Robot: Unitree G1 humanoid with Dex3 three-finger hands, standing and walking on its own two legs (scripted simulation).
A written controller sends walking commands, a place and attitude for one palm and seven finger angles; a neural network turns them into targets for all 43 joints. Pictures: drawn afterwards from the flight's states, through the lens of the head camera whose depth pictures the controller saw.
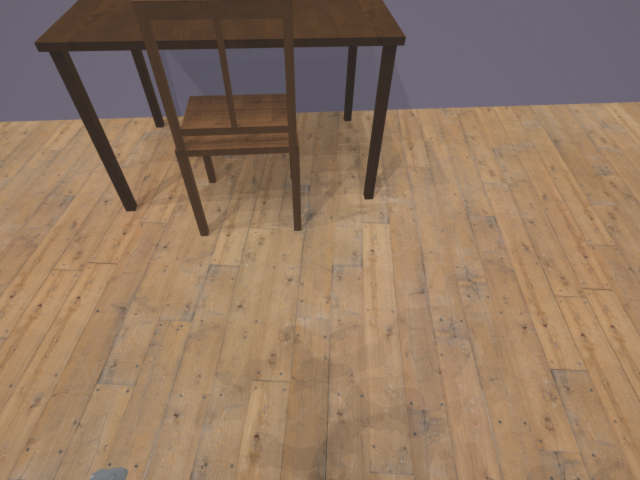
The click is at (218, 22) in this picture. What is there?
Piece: chair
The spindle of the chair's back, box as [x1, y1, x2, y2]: [213, 19, 236, 127]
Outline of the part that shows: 213,19 231,126 235,127 236,120 220,19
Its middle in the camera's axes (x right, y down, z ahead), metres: -0.30 -0.50 +1.20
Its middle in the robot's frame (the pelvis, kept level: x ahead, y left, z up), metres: +1.21 +0.36 -0.07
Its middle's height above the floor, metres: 0.70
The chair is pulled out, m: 0.00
